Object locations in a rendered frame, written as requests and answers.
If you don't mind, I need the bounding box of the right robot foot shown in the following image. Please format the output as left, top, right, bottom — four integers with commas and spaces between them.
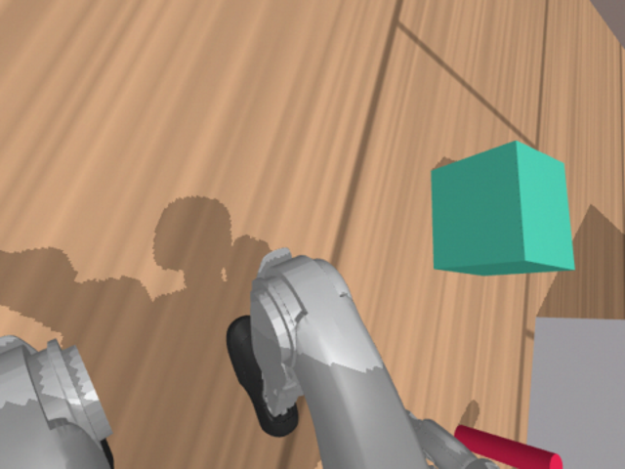
227, 316, 299, 437

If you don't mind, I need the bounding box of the right robot hand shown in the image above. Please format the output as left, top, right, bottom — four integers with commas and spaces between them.
406, 409, 478, 469

